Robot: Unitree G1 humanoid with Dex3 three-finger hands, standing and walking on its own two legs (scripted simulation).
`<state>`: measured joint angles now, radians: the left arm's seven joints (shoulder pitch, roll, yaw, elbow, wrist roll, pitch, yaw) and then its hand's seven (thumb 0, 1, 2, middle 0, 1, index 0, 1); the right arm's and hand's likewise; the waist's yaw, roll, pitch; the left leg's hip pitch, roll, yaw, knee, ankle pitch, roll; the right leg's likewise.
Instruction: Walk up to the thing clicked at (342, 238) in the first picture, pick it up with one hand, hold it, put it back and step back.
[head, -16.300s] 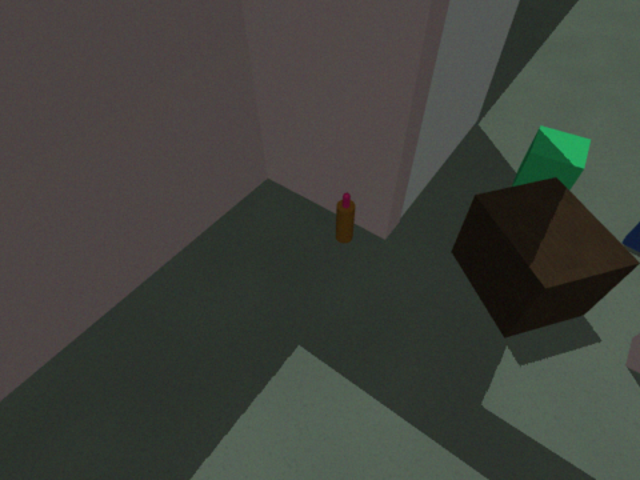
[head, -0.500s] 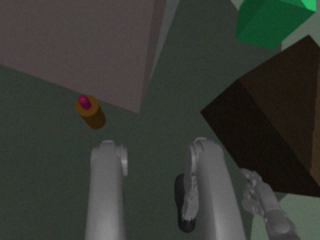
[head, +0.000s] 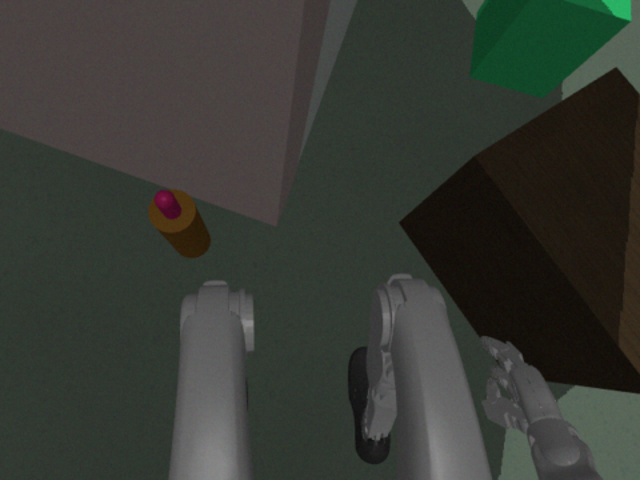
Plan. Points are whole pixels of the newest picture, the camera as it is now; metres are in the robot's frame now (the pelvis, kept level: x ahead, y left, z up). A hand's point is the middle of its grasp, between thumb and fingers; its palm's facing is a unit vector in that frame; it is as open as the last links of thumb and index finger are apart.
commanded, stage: go down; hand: left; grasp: from the side
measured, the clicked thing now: (180, 222) +0.45 +0.22 -0.26
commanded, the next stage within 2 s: approach in 0.18 s
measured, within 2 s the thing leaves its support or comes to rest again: neither
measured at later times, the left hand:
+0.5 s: hand out of the picture +0.37 +0.39 +0.02, palm faces +0.16 -0.99 -0.03, open 17.5 cm
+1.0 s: hand (98, 232) +0.41 +0.32 -0.20, palm faces +0.10 -0.99 +0.03, open 17.5 cm
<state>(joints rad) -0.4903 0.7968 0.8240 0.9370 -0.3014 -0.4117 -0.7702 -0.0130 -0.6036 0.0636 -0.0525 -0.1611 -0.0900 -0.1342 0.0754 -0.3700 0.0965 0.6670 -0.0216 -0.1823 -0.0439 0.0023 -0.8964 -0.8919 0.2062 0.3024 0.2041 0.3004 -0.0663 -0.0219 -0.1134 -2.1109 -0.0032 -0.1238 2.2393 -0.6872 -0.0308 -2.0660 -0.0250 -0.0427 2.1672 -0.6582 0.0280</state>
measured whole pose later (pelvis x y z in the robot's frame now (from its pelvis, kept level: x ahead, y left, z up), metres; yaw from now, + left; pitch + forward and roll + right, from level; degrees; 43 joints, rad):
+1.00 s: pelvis -0.01 +0.01 -0.09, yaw -6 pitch +21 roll -11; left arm -0.62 0.85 0.74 1.35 -0.25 -0.83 -0.64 -0.01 -0.60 0.05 -0.04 -0.16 -0.08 -0.14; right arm -0.08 -0.38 0.32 0.63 -0.21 -0.11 0.04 0.00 -0.89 -0.89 0.21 0.30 0.20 0.30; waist -0.20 -0.17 0.16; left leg -2.24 -0.01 -0.25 2.57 -0.71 -0.05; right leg -2.16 0.02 -0.12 2.40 -0.63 0.05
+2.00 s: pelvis -0.02 +0.02 -0.10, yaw -10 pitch +14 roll -16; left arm -0.60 0.73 0.50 1.38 -0.09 -1.11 -0.05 -0.01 -0.56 0.09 -0.10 -0.12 -0.13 -0.11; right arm -0.15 -0.37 0.44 0.59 -0.35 0.01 0.16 -0.01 -0.91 -0.90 0.21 0.30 0.20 0.30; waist -0.24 -0.22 0.26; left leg -2.21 -0.01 -0.34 2.65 -0.70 -0.03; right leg -2.09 0.05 -0.19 2.40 -0.58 0.07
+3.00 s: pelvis -0.02 +0.02 -0.10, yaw -10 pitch +14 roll -16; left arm -0.60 0.74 0.52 1.29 -0.04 -1.03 -0.01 0.01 -0.16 0.73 -0.72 -0.86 -0.69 -0.85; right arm -0.13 -0.37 0.43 0.57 -0.34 0.04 0.16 -0.01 -0.91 -0.90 0.20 0.30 0.20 0.30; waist -0.25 -0.24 0.27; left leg -2.22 -0.01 -0.35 2.64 -0.70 -0.02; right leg -2.09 0.06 -0.20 2.38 -0.58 0.06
